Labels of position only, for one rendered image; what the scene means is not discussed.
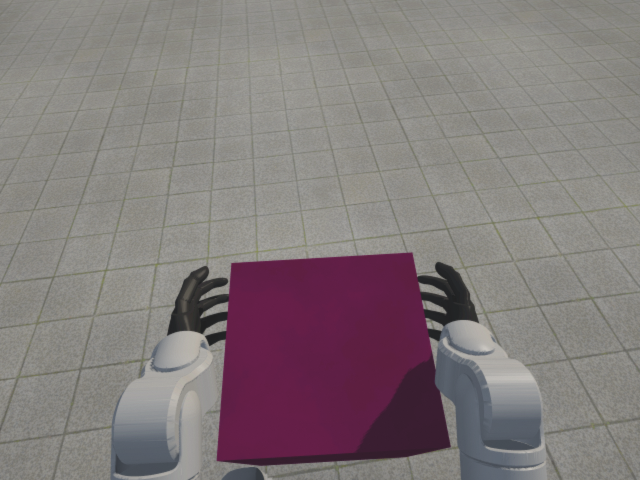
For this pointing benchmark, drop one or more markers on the right robot hand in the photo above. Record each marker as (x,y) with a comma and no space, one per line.
(457,304)

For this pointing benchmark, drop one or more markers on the carton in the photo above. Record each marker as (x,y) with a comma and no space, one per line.
(328,359)

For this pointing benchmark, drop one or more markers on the left robot forearm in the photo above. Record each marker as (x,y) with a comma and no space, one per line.
(157,422)

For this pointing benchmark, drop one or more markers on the left robot hand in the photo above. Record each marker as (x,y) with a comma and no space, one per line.
(188,309)

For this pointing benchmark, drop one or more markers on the right robot forearm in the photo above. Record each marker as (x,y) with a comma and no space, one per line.
(499,409)

